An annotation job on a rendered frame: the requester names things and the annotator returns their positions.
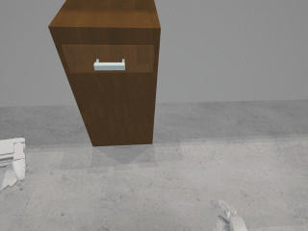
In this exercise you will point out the cabinet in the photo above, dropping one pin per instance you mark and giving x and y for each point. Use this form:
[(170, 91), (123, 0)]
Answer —
[(118, 108)]

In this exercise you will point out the drawer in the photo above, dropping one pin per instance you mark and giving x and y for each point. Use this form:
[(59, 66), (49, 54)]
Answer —
[(80, 58)]

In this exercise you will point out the right robot hand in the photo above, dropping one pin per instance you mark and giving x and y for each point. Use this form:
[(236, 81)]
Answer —
[(235, 222)]

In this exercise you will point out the left robot hand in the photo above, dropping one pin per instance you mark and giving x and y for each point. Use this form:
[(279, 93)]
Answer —
[(13, 160)]

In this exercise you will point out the handle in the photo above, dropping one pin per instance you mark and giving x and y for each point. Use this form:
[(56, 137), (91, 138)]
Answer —
[(109, 66)]

